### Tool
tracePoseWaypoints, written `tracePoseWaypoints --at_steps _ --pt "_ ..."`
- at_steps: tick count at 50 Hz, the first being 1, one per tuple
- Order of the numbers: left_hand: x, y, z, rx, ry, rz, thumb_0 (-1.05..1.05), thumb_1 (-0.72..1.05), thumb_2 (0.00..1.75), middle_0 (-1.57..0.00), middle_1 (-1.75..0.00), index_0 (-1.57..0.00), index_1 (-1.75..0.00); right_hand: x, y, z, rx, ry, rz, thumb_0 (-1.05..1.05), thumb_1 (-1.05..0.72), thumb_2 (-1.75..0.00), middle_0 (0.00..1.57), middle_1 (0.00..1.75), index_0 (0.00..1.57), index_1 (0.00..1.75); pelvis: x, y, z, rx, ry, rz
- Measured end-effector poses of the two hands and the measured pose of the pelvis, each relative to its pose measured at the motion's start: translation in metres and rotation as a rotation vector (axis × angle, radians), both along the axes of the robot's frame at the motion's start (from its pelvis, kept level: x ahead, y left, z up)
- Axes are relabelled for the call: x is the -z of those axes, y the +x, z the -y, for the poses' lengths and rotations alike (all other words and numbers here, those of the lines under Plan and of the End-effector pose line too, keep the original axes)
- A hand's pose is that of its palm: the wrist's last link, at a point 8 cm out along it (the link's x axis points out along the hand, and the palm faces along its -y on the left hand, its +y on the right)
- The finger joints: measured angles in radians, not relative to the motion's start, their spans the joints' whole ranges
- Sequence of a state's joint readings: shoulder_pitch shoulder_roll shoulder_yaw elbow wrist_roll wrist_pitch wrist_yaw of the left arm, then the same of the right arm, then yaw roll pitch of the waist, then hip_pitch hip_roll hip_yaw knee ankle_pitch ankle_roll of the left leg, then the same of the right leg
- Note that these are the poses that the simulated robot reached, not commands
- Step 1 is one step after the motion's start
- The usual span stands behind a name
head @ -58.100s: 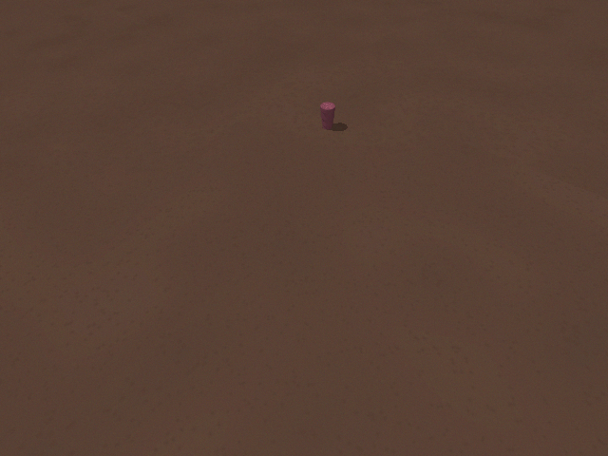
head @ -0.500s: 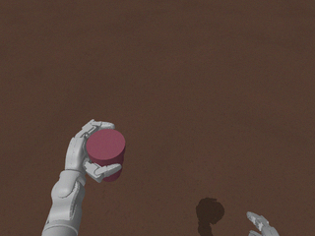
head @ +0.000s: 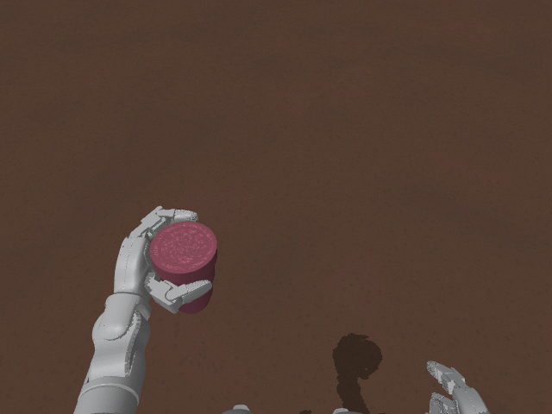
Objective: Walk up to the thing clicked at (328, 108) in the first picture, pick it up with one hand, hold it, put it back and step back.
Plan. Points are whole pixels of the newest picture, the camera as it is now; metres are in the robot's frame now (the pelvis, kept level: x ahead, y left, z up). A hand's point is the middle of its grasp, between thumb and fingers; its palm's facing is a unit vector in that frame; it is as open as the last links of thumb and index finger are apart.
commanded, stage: crouch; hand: left
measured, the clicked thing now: (188, 274) +0.33 +0.16 +0.00
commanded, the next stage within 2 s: lower in 1.66 s
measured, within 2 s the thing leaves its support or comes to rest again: neither
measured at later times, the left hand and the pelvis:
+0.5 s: hand (208, 310) +0.35 +0.16 -0.21, palm faces -0.07 -1.00 -0.02, open 11.6 cm; pelvis -0.04 +0.00 -0.18, yaw -2 degrees
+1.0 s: hand (220, 330) +0.36 +0.17 -0.40, palm faces -0.03 -1.00 -0.03, open 11.6 cm; pelvis -0.09 -0.01 -0.35, yaw -4 degrees
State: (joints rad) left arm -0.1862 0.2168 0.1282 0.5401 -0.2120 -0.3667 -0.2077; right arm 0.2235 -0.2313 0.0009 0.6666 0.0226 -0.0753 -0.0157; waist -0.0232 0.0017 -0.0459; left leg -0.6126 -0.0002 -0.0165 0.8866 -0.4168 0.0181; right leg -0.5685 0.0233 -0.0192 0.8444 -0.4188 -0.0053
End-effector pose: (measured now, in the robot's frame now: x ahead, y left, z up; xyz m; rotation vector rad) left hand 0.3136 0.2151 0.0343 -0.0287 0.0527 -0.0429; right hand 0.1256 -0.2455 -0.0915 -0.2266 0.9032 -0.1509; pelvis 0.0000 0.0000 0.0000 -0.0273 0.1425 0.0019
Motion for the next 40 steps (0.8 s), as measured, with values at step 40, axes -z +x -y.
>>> tracePoseWaypoints --at_steps 40 --pt "0.37 0.026 -0.008 -0.002 0.053 0.017 0.03 -0.53 1.06 -0.72 -1.01 -0.59 -1.0 0.317 -0.082 0.019 -0.124 -0.045 -0.301 0.01 -0.92 -0.91 0.2 0.3 0.2 0.3 0.297 -0.075 0.005 0.04 -0.031 -0.447"
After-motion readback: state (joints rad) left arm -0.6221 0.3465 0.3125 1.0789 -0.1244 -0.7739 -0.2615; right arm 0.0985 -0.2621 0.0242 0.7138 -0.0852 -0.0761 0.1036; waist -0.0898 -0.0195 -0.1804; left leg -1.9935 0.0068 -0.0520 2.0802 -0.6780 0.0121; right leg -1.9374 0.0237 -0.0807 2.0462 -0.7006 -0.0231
